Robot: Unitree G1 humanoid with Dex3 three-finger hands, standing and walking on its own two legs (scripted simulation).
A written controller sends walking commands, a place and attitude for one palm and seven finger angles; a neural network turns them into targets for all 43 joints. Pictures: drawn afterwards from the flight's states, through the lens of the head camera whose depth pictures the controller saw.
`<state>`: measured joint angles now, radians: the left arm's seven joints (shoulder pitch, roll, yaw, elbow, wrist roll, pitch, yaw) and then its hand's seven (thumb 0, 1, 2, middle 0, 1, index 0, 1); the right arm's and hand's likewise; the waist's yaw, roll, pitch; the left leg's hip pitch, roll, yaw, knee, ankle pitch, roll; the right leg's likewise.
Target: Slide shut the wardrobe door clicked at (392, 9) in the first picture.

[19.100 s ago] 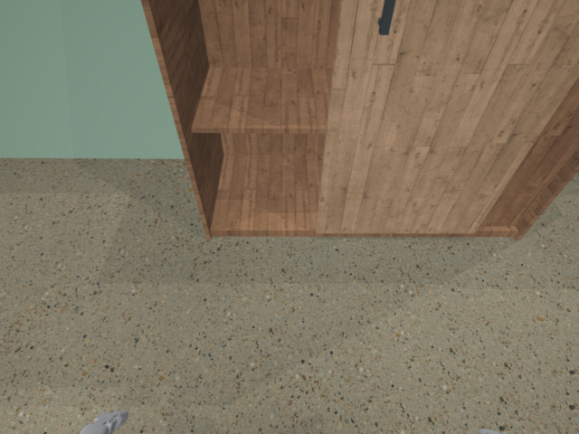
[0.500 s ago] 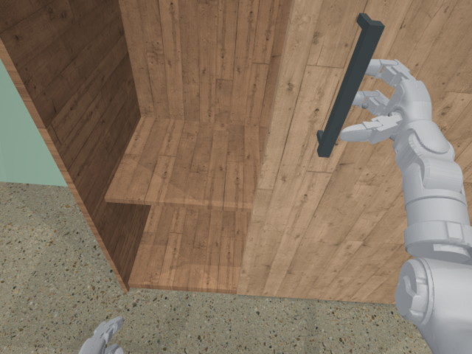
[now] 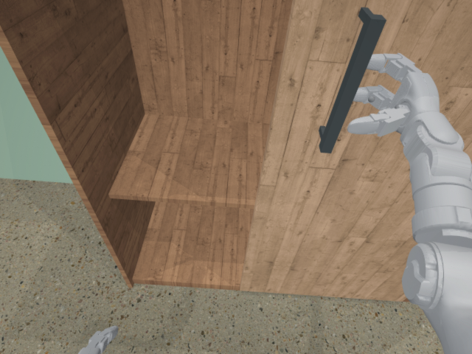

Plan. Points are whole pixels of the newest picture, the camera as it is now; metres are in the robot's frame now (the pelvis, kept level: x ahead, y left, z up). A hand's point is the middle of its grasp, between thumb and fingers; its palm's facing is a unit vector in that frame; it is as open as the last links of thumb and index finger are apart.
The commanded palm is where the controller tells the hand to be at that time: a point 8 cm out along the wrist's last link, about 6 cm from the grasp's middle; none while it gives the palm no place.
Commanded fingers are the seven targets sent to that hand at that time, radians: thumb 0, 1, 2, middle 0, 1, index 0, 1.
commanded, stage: move the hooked fingers beside the handle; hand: right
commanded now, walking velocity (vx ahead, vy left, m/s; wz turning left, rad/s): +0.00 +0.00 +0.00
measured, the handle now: (343, 88) +0.49 -0.10 +0.24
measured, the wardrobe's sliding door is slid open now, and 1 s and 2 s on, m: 0.45 0.48 0.48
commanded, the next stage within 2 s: none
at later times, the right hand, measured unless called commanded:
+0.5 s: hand (378, 99) +0.46 -0.15 +0.25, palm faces -0.11 +0.99 +0.00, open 13.3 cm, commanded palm +0.45 -0.23 +0.24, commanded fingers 0.00 0.50 -0.30 0.30 1.20 0.30 1.20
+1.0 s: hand (385, 102) +0.46 -0.16 +0.25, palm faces -0.09 +1.00 -0.01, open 13.7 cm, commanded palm +0.44 -0.23 +0.23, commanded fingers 0.00 0.50 -0.30 0.30 1.20 0.30 1.20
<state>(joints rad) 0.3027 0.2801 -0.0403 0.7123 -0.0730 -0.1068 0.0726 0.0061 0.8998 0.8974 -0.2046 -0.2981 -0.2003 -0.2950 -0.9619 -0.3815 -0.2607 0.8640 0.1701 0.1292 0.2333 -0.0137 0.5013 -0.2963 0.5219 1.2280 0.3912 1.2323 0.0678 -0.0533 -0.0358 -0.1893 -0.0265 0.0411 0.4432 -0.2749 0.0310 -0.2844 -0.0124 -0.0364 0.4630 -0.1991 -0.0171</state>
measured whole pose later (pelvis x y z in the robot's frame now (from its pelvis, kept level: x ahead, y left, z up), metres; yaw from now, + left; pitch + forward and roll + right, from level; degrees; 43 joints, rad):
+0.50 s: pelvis -0.02 +0.00 +0.00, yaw +1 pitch +2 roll +1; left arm 0.37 0.30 -0.04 0.71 -0.08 -0.14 0.08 0.01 0.90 0.90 -0.20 -0.30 -0.20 -0.29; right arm -1.04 -0.47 -0.31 1.03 0.15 0.04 0.29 -0.01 0.50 -0.30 0.57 1.22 0.43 1.23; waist 0.10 -0.05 -0.04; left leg -0.26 -0.04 0.03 0.47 -0.26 0.03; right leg -0.35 -0.03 -0.04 0.50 -0.20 -0.02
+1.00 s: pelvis -0.01 -0.01 +0.00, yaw +1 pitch +3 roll +1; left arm 0.36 0.29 -0.04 0.70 -0.07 -0.15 0.07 0.01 0.90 0.90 -0.21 -0.30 -0.20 -0.30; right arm -0.98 -0.44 -0.29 0.94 0.16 0.04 0.27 -0.01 0.50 -0.30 0.52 1.22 0.35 1.22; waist 0.08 -0.05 -0.05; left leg -0.25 -0.03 0.03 0.48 -0.28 0.02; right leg -0.34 -0.01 -0.05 0.50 -0.21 -0.03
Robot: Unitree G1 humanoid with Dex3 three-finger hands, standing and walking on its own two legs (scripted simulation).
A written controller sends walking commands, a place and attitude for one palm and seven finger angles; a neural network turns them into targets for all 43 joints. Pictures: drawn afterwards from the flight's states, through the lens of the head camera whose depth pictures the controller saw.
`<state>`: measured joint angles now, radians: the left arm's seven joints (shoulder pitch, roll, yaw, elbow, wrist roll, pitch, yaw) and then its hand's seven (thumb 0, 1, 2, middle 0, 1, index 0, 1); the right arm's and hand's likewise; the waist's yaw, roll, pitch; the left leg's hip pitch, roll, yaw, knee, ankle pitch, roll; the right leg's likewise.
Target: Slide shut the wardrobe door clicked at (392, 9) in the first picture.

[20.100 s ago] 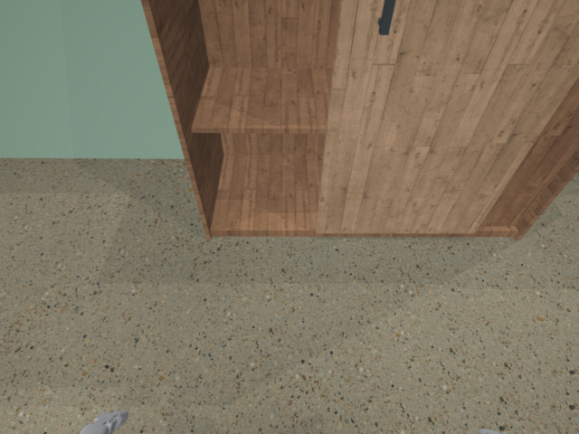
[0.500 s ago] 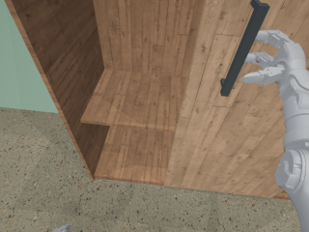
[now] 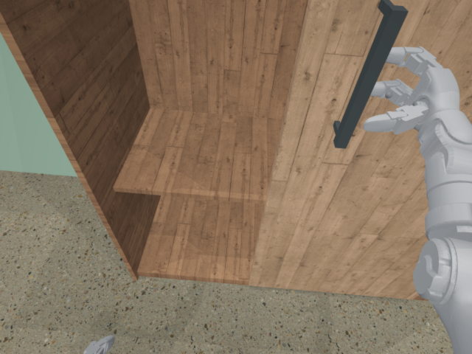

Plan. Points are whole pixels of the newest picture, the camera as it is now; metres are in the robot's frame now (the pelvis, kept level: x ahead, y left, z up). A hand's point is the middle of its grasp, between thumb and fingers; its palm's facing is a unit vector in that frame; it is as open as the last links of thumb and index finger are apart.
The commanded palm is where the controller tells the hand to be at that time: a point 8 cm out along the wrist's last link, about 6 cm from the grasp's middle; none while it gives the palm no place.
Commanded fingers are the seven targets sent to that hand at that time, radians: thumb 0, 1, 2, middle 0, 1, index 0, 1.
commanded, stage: move the hooked fingers beside the handle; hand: right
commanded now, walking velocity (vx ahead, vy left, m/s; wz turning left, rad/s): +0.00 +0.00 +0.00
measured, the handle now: (360, 82) +0.50 -0.12 +0.25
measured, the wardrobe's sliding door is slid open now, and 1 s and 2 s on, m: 0.48 0.48 0.48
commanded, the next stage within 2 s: none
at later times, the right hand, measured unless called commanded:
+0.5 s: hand (399, 111) +0.45 -0.18 +0.23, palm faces +0.00 +1.00 -0.05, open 13.8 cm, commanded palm +0.43 -0.23 +0.24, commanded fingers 0.00 0.50 -0.30 0.30 1.20 0.30 1.20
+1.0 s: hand (400, 99) +0.43 -0.16 +0.26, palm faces -0.03 +1.00 -0.05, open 14.0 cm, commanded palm +0.41 -0.22 +0.25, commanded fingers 0.00 0.50 -0.30 0.30 1.20 0.30 1.20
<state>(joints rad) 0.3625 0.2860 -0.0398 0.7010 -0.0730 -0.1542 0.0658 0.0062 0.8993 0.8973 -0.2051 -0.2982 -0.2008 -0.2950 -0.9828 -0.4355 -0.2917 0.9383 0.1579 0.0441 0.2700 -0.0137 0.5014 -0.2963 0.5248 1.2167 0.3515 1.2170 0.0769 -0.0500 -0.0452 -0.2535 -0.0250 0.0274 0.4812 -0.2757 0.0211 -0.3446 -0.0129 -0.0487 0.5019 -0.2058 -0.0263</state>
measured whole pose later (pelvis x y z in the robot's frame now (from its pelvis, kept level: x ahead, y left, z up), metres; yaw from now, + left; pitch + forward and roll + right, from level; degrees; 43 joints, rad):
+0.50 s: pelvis +0.03 +0.01 +0.00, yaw -1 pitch +1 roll +0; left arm 0.29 0.28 -0.03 0.64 -0.08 -0.09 0.07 0.01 0.90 0.90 -0.20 -0.30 -0.20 -0.29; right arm -0.74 -0.42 -0.30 0.62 0.18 0.18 0.23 -0.01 0.50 -0.30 0.36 1.21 0.32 1.22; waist 0.05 -0.05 -0.04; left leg -0.16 -0.02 0.03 0.44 -0.30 0.03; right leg -0.26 -0.01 -0.04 0.47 -0.23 -0.02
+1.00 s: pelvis +0.03 +0.02 +0.00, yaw -2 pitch +0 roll +0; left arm 0.21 0.27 -0.05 0.65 -0.08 -0.05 0.06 0.01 0.90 0.90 -0.20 -0.30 -0.20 -0.29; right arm -0.70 -0.37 -0.26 0.40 0.23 0.26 0.23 -0.01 0.50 -0.30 0.31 1.20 0.30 1.20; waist 0.01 -0.06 -0.04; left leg -0.11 -0.02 0.06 0.43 -0.32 0.04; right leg -0.21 0.00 -0.01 0.45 -0.24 -0.01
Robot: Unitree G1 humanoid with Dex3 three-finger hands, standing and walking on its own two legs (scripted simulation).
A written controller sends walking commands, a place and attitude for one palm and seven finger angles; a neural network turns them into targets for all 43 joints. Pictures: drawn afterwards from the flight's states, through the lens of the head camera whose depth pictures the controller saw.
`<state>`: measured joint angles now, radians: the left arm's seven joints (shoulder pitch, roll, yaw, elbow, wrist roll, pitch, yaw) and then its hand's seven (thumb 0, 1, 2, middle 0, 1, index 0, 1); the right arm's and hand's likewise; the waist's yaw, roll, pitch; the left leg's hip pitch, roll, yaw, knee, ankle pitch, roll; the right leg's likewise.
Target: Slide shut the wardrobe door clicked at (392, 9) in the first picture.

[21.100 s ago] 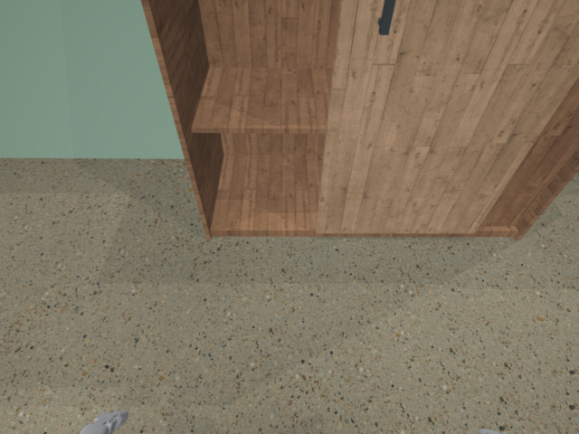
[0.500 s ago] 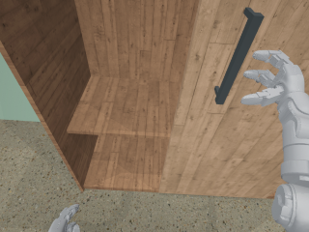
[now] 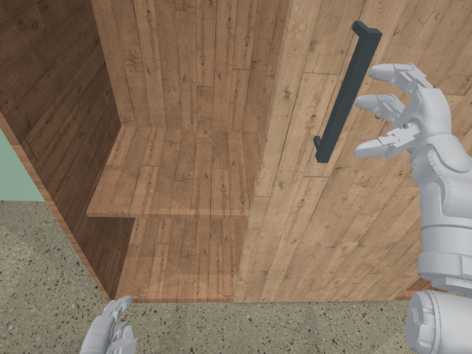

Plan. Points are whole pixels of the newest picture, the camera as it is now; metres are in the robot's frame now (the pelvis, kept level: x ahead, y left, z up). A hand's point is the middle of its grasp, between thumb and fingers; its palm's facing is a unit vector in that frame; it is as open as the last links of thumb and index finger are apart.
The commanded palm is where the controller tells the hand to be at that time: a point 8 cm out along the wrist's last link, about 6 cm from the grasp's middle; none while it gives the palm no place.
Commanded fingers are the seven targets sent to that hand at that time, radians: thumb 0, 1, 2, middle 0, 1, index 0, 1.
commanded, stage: move the hooked fingers beside the handle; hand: right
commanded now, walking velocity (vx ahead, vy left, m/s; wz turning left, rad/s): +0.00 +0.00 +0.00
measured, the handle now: (338, 99) +0.47 -0.12 +0.24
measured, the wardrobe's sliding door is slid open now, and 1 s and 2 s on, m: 0.48 0.48 0.48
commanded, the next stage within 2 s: feel for the door with the fingertips in 1.62 s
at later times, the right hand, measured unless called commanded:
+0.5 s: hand (370, 128) +0.41 -0.16 +0.23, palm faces -0.08 +1.00 -0.05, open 14.0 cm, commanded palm +0.39 -0.22 +0.24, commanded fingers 0.00 0.50 -0.30 0.30 1.20 0.30 1.20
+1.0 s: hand (364, 111) +0.42 -0.15 +0.25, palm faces -0.07 +1.00 -0.05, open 13.9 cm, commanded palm +0.40 -0.21 +0.25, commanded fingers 0.00 0.50 -0.30 0.30 1.20 0.30 1.20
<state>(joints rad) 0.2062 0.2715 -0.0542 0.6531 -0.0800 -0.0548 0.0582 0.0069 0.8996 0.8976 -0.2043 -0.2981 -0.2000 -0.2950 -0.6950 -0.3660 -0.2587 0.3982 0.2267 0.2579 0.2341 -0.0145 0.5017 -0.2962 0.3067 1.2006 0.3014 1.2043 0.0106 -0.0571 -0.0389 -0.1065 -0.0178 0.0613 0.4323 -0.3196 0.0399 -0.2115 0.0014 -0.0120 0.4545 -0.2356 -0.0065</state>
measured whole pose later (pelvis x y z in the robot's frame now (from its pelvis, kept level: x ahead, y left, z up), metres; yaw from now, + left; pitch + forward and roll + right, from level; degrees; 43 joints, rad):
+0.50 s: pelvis -0.01 +0.00 +0.00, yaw +0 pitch +0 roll +0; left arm 0.24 0.29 -0.04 0.66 -0.09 -0.04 0.06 0.01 0.90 0.90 -0.20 -0.30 -0.20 -0.29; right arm -0.71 -0.40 -0.25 0.52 0.23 0.32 0.25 -0.01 0.50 -0.30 0.31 1.20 0.30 1.20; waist 0.03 -0.07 -0.05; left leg -0.13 -0.02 0.06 0.44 -0.31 0.04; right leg -0.23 0.00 -0.02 0.46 -0.23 -0.01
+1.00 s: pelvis +0.00 -0.01 +0.00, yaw +1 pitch +1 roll +0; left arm 0.27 0.27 -0.04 0.67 -0.07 -0.07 0.05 0.01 0.90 0.90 -0.20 -0.30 -0.20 -0.29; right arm -0.75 -0.35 -0.26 0.51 0.20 0.21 0.19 -0.01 0.50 -0.30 0.33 1.22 0.31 1.21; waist 0.04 -0.06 -0.04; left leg -0.13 -0.01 0.04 0.43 -0.30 0.03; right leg -0.23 0.00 -0.03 0.44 -0.22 -0.02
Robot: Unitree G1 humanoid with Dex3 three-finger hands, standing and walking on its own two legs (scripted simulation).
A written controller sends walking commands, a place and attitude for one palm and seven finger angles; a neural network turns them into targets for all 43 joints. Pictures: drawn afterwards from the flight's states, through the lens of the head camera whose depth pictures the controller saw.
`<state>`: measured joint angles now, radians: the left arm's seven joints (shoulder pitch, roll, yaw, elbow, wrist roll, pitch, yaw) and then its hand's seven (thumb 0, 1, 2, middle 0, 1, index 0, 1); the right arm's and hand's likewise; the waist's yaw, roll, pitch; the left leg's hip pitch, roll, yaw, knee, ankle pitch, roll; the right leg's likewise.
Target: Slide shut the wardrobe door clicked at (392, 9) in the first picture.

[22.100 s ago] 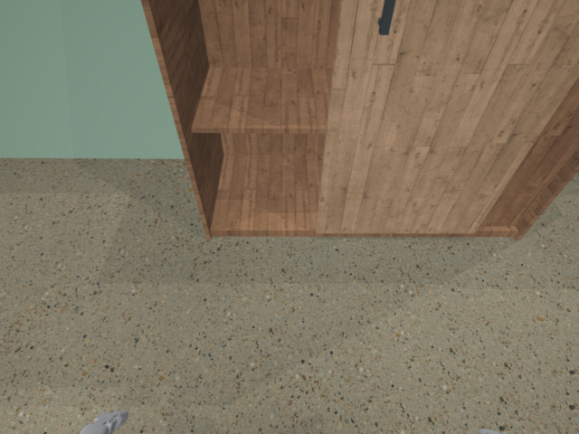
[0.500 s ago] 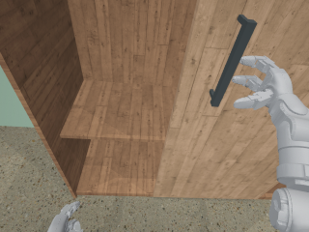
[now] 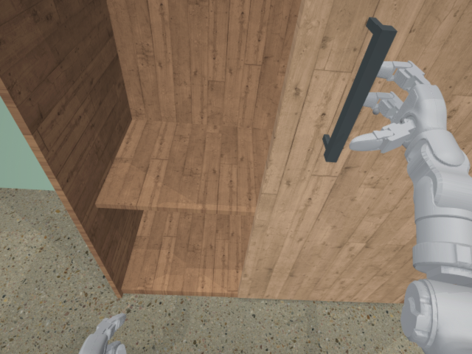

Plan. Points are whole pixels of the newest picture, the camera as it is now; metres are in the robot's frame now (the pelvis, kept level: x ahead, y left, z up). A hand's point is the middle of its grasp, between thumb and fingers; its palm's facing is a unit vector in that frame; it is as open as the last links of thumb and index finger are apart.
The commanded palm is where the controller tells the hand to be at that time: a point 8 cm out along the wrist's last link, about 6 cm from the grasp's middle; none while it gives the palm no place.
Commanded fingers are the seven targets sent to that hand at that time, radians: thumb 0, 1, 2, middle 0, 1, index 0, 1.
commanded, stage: move the hooked fingers beside the handle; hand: right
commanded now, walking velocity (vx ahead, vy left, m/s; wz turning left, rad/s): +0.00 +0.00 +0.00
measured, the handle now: (349, 98) +0.47 -0.12 +0.24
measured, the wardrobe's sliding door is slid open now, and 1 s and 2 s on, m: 0.48 0.48 0.48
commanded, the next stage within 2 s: feel for the door with the fingertips in 0.62 s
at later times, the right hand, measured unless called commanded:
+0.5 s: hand (383, 113) +0.43 -0.17 +0.24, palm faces -0.03 +1.00 -0.04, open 13.9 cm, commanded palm +0.41 -0.22 +0.24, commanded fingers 0.00 0.50 -0.30 0.30 1.20 0.30 1.20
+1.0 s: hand (382, 113) +0.43 -0.17 +0.24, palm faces -0.03 +1.00 -0.03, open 13.8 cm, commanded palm +0.42 -0.20 +0.24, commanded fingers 0.00 0.50 -0.30 0.30 1.20 0.30 1.20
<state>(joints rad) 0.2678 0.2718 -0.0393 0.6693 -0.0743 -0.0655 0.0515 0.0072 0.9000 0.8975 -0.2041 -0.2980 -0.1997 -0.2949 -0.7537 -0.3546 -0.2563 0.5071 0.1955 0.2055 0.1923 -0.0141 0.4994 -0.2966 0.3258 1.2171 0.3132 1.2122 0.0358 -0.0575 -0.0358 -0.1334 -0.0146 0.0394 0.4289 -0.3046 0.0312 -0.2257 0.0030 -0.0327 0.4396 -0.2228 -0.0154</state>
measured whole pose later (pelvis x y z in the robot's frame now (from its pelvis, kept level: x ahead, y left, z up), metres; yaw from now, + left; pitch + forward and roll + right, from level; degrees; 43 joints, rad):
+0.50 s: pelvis +0.00 +0.00 +0.00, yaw -1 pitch +1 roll +0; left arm 0.23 0.28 -0.04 0.67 -0.08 -0.06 0.07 0.01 0.90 0.90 -0.20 -0.30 -0.20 -0.29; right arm -0.84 -0.41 -0.24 0.63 0.20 0.27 0.22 -0.01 0.50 -0.30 0.33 1.22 0.31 1.21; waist 0.03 -0.06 -0.03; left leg -0.14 -0.02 0.06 0.42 -0.30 0.04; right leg -0.25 0.00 -0.01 0.45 -0.22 -0.01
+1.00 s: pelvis -0.01 -0.01 +0.00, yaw -2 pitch +2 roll +0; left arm 0.28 0.28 -0.03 0.73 -0.08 -0.12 0.06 0.01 0.90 0.90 -0.20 -0.30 -0.20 -0.29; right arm -0.91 -0.37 -0.19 0.73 0.21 0.18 0.19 -0.01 0.50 -0.30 0.34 1.27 0.33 1.22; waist 0.02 -0.05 -0.03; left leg -0.17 -0.01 0.07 0.45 -0.31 0.02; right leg -0.29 0.01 0.00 0.48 -0.22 -0.02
